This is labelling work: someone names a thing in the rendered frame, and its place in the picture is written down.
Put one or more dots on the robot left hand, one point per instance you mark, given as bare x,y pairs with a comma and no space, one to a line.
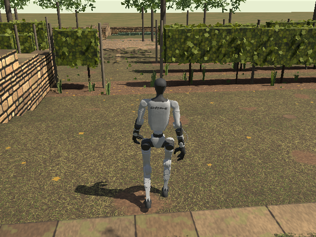
138,137

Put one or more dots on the right robot forearm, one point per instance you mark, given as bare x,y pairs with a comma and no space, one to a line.
180,137

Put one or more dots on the robot right hand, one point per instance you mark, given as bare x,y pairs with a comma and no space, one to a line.
181,155

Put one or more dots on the robot right shin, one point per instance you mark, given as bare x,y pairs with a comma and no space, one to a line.
166,175

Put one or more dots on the left robot upper arm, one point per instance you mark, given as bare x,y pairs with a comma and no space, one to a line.
141,111

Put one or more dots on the right robot upper arm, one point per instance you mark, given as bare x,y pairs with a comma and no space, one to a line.
176,113

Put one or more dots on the left robot forearm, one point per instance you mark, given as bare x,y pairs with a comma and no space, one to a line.
136,129

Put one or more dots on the humanoid robot torso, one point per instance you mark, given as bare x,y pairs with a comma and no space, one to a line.
158,119

